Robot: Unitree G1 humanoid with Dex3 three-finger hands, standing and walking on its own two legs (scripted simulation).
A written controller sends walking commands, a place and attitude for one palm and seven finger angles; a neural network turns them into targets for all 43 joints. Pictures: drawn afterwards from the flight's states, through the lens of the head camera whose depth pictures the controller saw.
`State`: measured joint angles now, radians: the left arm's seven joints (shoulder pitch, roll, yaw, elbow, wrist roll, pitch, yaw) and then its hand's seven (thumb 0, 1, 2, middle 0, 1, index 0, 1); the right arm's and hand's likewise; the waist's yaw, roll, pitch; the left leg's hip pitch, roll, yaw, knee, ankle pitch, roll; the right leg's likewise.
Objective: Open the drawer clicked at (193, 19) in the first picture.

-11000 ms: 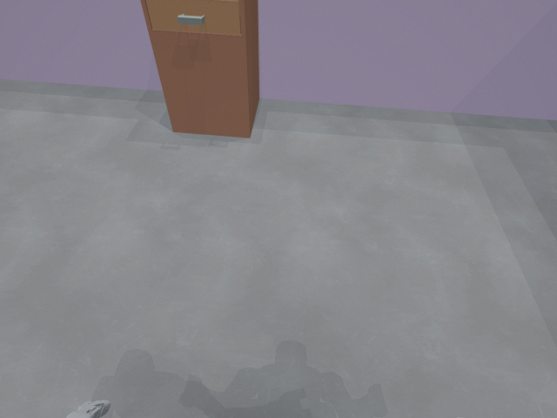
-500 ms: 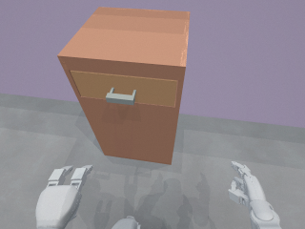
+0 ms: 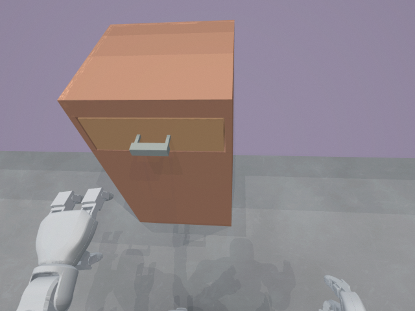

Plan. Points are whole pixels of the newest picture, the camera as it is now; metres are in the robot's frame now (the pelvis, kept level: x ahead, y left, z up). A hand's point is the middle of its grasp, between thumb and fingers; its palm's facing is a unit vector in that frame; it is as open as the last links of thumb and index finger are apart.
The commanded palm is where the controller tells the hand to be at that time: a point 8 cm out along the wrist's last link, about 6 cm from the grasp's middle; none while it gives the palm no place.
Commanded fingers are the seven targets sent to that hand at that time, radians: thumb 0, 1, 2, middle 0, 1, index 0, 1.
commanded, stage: raise the hand with hooked fingers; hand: left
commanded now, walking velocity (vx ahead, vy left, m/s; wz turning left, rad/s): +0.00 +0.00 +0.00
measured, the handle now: (151, 143) +0.56 +0.23 -0.07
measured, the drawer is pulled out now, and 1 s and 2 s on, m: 0.00 0.00 0.00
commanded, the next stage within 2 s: move the hooked fingers above the handle in 0.94 s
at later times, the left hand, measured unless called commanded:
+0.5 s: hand (72, 191) +0.29 +0.27 +0.10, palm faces +0.05 -0.07 -1.00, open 13.7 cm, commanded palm +0.27 +0.27 +0.16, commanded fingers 0.00 -0.50 0.30 -0.30 -1.20 -0.30 -1.20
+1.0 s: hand (72, 190) +0.29 +0.27 +0.10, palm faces +0.06 -0.08 -0.99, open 13.8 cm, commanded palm +0.27 +0.27 +0.16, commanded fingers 0.00 -0.50 0.30 -0.30 -1.20 -0.30 -1.20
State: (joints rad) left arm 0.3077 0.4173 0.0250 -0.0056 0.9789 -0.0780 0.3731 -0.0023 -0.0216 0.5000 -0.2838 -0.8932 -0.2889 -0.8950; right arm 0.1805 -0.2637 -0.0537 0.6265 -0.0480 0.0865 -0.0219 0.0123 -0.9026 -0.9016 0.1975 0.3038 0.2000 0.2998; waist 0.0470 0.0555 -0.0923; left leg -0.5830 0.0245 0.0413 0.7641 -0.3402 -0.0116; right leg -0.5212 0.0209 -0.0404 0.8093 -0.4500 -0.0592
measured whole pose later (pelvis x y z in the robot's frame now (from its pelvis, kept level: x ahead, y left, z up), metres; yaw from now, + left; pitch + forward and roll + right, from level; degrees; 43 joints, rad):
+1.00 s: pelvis -0.01 +0.03 +0.03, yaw +0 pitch +3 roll +0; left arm -0.07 0.47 -0.07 0.10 0.94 0.01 0.14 0.00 -0.49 0.30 -0.32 -1.20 -0.32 -1.20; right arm 0.16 -0.26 -0.03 0.64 0.01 0.12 -0.02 0.01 -0.90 -0.90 0.20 0.30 0.20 0.30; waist 0.07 0.07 -0.02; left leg -0.36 -0.01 0.05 0.54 -0.23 0.03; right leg -0.29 0.00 -0.03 0.56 -0.32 -0.02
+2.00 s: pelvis +0.00 +0.03 +0.00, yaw -1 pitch +14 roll +0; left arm -0.56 0.42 -0.07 0.83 1.06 -0.05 0.29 0.00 -0.48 0.30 -0.32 -1.20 -0.32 -1.20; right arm 0.30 -0.24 -0.07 0.68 0.01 0.15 -0.02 0.01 -0.90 -0.90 0.20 0.30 0.20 0.30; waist -0.05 0.05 -0.13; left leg -0.66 0.02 0.05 0.74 -0.32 0.03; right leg -0.58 0.02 -0.02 0.74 -0.40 -0.02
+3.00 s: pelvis +0.00 +0.04 -0.02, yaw -2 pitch +22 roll -3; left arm -0.82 0.47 -0.05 1.12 1.10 -0.06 0.37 0.00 -0.48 0.30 -0.32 -1.20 -0.32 -1.20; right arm 0.38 -0.24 -0.07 0.73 -0.02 0.12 -0.01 0.00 -0.90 -0.90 0.20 0.30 0.20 0.30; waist -0.13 0.05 -0.17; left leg -0.92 0.04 0.03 0.91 -0.38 0.04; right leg -0.81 0.03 -0.04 0.86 -0.44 -0.01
